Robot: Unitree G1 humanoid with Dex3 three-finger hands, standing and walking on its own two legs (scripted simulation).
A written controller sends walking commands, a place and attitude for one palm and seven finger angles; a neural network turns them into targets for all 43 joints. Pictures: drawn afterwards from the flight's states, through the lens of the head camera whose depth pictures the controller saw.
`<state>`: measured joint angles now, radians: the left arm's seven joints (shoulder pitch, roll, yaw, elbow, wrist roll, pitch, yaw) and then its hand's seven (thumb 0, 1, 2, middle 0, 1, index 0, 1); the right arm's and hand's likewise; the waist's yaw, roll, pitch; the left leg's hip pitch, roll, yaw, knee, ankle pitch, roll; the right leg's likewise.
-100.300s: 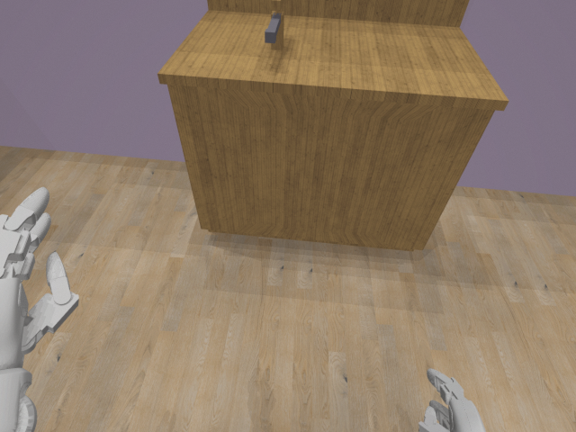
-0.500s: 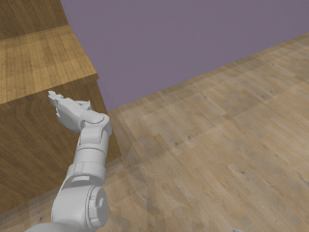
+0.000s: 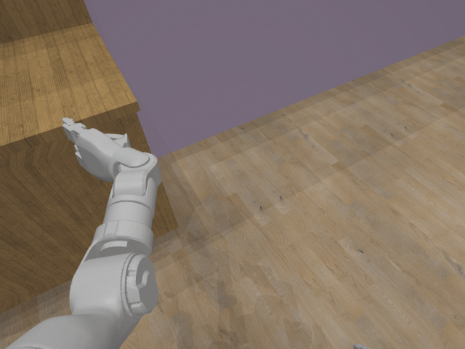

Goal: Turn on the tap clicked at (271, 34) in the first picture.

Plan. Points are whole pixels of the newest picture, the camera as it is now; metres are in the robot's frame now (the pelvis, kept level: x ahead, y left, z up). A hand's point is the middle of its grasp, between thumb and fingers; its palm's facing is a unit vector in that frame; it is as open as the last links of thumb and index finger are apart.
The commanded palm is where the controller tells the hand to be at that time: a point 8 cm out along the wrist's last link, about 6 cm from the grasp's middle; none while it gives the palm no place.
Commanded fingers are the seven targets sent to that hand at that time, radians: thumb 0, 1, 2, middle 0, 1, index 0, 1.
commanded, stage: lift the hand up off the lever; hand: left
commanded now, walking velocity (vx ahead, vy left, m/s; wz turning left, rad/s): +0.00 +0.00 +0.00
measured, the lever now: out of the picture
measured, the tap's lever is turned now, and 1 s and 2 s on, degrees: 73 73 73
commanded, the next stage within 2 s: none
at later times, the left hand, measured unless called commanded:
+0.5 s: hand (124, 135) +0.46 +0.19 +0.13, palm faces +0.80 -0.57 -0.16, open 7.8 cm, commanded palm +0.40 +0.21 +0.15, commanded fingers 0.00 0.90 0.90 -0.15 -0.15 -0.15 -0.15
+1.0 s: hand (116, 132) +0.43 +0.19 +0.16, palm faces +0.81 -0.58 -0.14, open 7.8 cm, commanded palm +0.38 +0.21 +0.17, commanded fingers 0.00 0.90 0.90 -0.15 -0.15 -0.15 -0.15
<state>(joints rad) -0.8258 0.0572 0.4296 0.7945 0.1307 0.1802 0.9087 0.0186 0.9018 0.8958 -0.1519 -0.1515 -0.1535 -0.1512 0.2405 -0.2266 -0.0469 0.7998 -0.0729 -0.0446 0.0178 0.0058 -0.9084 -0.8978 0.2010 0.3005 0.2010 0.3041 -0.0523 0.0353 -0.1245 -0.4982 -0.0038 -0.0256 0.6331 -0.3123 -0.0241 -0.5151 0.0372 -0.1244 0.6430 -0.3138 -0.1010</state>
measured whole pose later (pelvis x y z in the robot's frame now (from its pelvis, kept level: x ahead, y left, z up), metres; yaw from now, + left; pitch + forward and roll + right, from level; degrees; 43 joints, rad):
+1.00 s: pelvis +0.00 +0.01 +0.01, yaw -1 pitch +6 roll +1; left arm -0.74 -0.01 0.36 0.61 0.08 0.30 0.89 0.02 0.90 0.90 -0.15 -0.15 -0.15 -0.15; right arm 0.22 -0.22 -0.04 0.80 -0.05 -0.05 0.02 0.01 -0.91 -0.90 0.20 0.30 0.20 0.30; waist 0.00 0.05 -0.12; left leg -0.36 -0.01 -0.01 0.54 -0.28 -0.01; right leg -0.38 0.04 -0.11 0.55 -0.28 -0.09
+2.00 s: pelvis +0.01 +0.01 +0.02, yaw -1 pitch +2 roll +1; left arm -0.73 -0.02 0.31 0.50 0.04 0.42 0.86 0.02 0.90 0.90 -0.15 -0.15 -0.15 -0.15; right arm 0.16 -0.22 -0.02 0.82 -0.02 -0.05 0.00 0.01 -0.91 -0.90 0.20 0.30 0.20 0.30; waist 0.03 0.06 -0.10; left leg -0.25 -0.01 -0.01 0.46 -0.25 -0.01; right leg -0.27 0.04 -0.11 0.47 -0.25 -0.09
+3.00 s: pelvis -0.01 +0.02 +0.02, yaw -3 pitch -6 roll +0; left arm -0.12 0.29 0.15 0.01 -0.07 -0.04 0.15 0.02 0.90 0.90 -0.17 -0.20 -0.17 -0.20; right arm 0.19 -0.25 0.00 0.65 0.03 -0.04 -0.05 0.01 -0.91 -0.90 0.20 0.30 0.20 0.30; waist 0.06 0.07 0.04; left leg -0.07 0.00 0.02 0.38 -0.21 0.00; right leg -0.09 0.06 -0.07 0.36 -0.18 -0.08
